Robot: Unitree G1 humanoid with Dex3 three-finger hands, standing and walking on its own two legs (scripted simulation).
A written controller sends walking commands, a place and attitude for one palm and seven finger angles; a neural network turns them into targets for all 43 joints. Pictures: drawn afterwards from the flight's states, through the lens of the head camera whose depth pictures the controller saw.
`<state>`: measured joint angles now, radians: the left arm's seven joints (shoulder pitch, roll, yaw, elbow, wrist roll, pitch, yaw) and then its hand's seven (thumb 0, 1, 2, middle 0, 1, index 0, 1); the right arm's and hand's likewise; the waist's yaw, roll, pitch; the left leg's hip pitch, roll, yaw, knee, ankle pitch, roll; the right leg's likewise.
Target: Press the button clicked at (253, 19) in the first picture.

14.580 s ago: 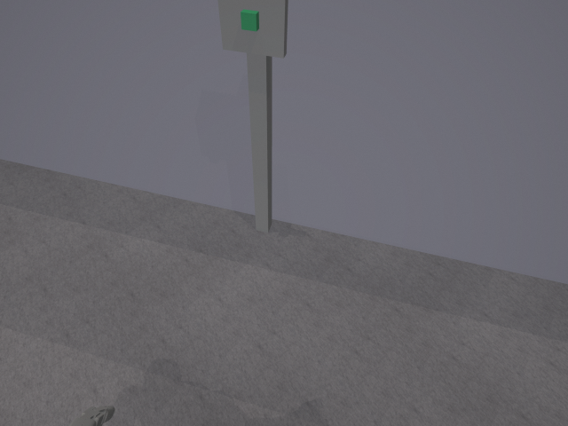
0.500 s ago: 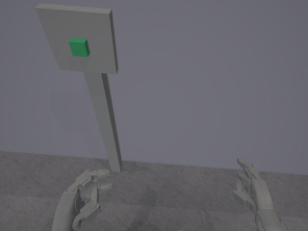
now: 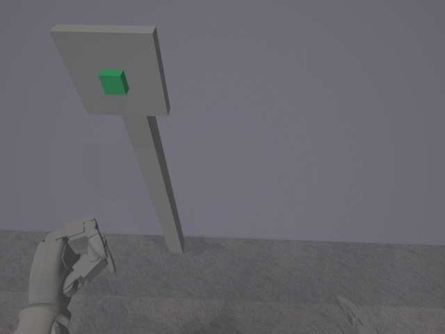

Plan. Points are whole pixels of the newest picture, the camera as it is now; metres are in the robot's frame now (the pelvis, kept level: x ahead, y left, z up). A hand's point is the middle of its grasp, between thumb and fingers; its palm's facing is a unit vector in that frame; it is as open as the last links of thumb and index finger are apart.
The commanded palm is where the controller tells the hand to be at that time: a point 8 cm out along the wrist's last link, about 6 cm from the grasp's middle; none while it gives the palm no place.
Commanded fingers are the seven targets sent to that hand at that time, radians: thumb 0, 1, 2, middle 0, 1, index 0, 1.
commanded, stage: raise the hand and make a fist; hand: left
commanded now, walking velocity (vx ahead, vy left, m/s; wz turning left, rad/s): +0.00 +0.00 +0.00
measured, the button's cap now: (114, 81) +0.52 +0.25 +0.18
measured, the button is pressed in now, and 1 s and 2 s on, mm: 0 0 0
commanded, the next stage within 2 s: aim a knuckle at the button in 1.06 s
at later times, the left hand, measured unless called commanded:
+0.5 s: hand (88, 217) +0.24 +0.20 +0.15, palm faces +0.03 -1.00 -0.09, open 3.1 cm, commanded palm +0.21 +0.26 +0.17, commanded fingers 0.00 0.90 0.90 -1.30 -1.50 -1.30 -1.50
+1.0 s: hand (65, 207) +0.24 +0.22 +0.18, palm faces +0.11 -0.99 -0.07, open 3.1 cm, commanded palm +0.21 +0.26 +0.19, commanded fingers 0.00 0.90 0.90 -1.30 -1.50 -1.30 -1.50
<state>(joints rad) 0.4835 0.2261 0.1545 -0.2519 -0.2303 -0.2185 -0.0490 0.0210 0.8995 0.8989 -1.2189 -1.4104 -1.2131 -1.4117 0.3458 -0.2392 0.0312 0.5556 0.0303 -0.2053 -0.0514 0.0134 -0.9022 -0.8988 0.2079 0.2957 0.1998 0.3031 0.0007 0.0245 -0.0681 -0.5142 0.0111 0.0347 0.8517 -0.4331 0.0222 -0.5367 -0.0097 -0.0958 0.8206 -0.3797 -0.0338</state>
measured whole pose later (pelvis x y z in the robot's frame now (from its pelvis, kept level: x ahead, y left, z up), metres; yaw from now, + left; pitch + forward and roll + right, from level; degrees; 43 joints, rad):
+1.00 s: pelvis +0.01 +0.00 +0.03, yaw +1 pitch -3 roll -1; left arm 0.21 0.30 0.29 -0.23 -0.30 0.10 -0.23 0.02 0.90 0.90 -1.30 -1.50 -1.30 -1.50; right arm 0.23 -0.25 0.08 0.62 0.06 -0.26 -0.08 0.01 -0.90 -0.90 0.21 0.30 0.20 0.30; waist 0.06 0.03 -0.03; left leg -0.18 0.00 0.03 0.55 -0.32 0.02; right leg -0.21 0.00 -0.10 0.53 -0.27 -0.03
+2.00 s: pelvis +0.01 -0.01 +0.03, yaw +0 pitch +1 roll +0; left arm -0.34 0.35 0.30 0.43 -0.23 -0.01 -0.24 0.02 0.90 0.90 -1.30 -1.50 -1.30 -1.50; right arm 0.24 -0.26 0.07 0.66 0.06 -0.20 -0.11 0.01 -0.90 -0.90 0.21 0.30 0.20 0.30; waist 0.00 0.03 0.00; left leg -0.25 0.00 0.04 0.54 -0.30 0.01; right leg -0.29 0.00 -0.09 0.54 -0.27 -0.04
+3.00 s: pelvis +0.01 +0.00 +0.03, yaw -2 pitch +6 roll +0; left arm -0.60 0.39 0.34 0.84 -0.17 -0.17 -0.22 0.02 0.90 0.90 -1.30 -1.50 -1.30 -1.50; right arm 0.32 -0.27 0.05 0.63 0.05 -0.08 -0.06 0.01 -0.90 -0.90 0.21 0.30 0.20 0.30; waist -0.05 0.02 -0.04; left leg -0.38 0.01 0.07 0.60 -0.33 0.03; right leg -0.42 0.00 -0.06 0.59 -0.27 -0.03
